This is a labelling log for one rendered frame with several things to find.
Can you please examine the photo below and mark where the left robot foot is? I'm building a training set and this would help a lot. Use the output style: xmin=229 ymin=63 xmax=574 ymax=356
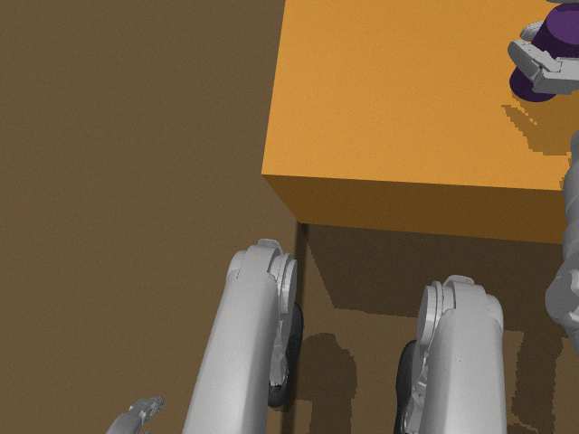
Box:
xmin=268 ymin=302 xmax=303 ymax=408

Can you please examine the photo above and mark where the right robot hand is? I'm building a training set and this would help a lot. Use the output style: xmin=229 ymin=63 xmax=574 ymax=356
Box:
xmin=508 ymin=0 xmax=579 ymax=95

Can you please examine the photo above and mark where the right robot arm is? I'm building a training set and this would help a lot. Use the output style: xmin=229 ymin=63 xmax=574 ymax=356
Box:
xmin=545 ymin=128 xmax=579 ymax=356

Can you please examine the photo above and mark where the right robot foot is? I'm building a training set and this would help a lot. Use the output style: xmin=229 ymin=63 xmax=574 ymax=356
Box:
xmin=394 ymin=340 xmax=417 ymax=434

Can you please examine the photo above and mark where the left robot hand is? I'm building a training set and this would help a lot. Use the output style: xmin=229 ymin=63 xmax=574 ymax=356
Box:
xmin=106 ymin=396 xmax=166 ymax=434

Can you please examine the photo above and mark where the can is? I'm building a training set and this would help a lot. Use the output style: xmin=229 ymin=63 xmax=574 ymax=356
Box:
xmin=509 ymin=3 xmax=579 ymax=102

